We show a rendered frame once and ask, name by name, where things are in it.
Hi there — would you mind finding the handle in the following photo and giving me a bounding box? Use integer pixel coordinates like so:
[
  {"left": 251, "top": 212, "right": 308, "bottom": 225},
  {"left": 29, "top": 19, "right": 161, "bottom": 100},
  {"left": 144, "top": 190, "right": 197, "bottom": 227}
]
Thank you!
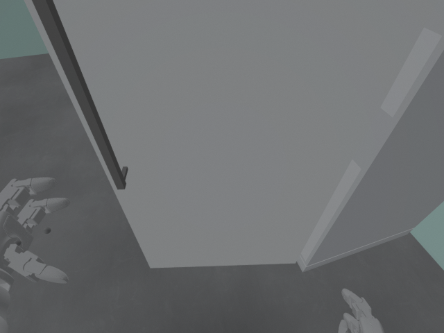
[{"left": 32, "top": 0, "right": 128, "bottom": 189}]

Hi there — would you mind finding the left robot forearm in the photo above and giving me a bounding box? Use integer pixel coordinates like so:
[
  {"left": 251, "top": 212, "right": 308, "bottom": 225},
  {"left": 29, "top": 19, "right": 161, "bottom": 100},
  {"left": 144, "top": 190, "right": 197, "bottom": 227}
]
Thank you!
[{"left": 0, "top": 268, "right": 14, "bottom": 333}]

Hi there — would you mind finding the right robot hand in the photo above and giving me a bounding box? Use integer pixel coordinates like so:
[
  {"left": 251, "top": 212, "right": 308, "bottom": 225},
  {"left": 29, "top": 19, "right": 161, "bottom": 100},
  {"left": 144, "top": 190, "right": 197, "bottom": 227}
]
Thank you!
[{"left": 338, "top": 289, "right": 384, "bottom": 333}]

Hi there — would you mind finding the fridge door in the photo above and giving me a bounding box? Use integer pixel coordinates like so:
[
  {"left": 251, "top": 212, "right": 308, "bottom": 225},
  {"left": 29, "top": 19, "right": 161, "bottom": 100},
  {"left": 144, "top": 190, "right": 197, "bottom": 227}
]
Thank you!
[{"left": 24, "top": 0, "right": 438, "bottom": 268}]

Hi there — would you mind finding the left robot hand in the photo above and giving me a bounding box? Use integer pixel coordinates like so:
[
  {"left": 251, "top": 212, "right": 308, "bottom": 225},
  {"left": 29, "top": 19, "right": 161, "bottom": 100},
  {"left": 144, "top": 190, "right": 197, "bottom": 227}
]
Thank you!
[{"left": 0, "top": 178, "right": 70, "bottom": 284}]

